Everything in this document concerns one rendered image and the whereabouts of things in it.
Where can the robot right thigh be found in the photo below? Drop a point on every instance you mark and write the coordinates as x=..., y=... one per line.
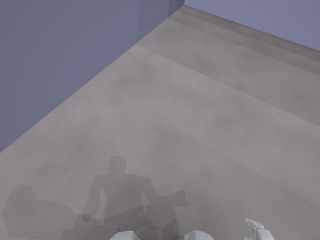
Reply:
x=197, y=235

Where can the right robot hand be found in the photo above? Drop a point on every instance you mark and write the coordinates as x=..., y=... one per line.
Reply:
x=257, y=229

